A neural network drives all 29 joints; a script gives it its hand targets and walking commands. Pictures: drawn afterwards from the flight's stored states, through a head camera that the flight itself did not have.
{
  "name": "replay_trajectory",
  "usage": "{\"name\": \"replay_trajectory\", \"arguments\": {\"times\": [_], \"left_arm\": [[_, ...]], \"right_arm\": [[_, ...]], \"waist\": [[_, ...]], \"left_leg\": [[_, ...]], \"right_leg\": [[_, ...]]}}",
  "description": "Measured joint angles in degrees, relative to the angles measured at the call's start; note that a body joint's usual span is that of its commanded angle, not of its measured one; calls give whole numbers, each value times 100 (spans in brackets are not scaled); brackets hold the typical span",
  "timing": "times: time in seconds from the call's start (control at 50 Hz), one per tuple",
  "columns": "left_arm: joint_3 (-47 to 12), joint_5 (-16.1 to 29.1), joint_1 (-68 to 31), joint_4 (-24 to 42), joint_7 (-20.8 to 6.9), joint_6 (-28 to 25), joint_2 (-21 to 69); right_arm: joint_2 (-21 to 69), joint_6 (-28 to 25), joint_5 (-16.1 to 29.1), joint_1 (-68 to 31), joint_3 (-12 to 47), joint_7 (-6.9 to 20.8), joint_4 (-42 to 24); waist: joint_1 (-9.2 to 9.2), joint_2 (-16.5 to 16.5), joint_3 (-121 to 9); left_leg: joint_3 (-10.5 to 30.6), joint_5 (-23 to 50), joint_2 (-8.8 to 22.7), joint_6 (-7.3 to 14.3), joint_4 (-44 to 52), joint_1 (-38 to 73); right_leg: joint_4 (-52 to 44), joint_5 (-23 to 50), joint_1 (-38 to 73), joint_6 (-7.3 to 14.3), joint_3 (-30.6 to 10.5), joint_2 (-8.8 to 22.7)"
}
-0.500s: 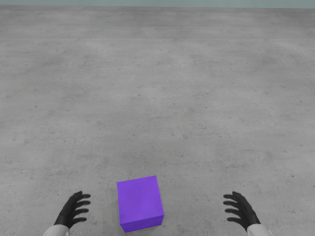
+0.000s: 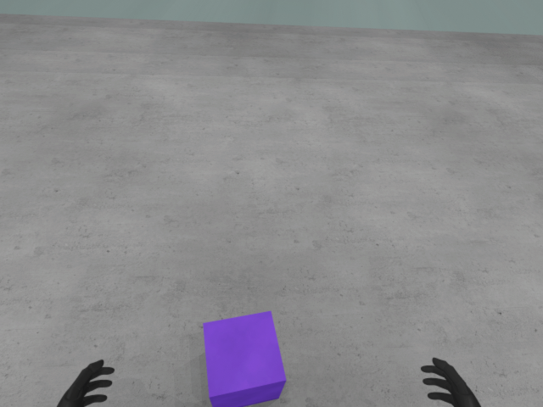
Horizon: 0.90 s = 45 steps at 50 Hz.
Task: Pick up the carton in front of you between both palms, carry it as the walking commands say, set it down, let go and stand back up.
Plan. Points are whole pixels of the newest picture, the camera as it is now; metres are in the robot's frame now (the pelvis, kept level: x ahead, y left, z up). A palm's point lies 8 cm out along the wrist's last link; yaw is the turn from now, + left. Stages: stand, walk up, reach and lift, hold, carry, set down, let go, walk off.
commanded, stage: stand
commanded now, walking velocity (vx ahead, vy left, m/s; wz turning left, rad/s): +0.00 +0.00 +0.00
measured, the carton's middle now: (242, 362) +0.35 +0.05 -0.65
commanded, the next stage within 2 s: none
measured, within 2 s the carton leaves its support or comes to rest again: neither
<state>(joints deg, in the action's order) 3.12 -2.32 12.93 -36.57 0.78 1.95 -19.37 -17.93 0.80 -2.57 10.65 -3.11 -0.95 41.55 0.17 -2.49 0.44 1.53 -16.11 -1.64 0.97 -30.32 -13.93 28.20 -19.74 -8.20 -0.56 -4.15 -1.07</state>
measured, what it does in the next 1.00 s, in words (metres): stands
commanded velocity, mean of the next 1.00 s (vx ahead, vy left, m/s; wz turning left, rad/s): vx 0.00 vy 0.00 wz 0.00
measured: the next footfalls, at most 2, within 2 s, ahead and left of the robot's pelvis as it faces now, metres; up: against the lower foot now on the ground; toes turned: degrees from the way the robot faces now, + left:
none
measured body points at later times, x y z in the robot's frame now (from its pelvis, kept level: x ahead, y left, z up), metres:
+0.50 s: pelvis +0.00 +0.01 +0.00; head +0.00 +0.02 +0.45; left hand +0.13 +0.30 -0.11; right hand +0.12 -0.29 -0.09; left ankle +0.00 +0.11 -0.74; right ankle -0.05 -0.13 -0.74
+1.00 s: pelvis -0.01 +0.01 +0.01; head -0.02 +0.02 +0.46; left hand +0.09 +0.31 -0.11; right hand +0.08 -0.31 -0.10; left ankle +0.00 +0.11 -0.74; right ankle -0.05 -0.13 -0.74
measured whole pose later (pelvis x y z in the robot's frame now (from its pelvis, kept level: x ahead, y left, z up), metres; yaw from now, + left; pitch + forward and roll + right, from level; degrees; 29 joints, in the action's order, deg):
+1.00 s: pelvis -0.01 +0.01 +0.01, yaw -1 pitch -3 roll +0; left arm 0.3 -1.5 10.0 -53.9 1.1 -0.2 -22.0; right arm -20.8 -0.5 -1.2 7.4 -1.3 -0.9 57.9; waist -0.3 -1.7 1.6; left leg 0.5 -11.4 -1.7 1.4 -22.7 -8.8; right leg 20.9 -14.9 -3.5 -1.3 -4.7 -0.1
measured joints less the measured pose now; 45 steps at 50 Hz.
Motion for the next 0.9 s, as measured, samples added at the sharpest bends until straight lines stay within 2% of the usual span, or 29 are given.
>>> {"name": "replay_trajectory", "arguments": {"times": [0.28,0.9], "left_arm": [[-183,40,-137,-703,70,-142,-90],[-270,78,-262,-1635,40,-212,-242]], "right_arm": [[-57,-90,48,-208,115,-35,606],[-271,-123,126,-302,167,2,1545]], "waist": [[-39,-4,11],[-47,70,98]], "left_leg": [[-94,55,-46,68,217,210],[-113,431,-9,49,715,497]], "right_leg": [[-221,73,191,-68,-65,82],[-688,448,448,-71,-64,93]]}}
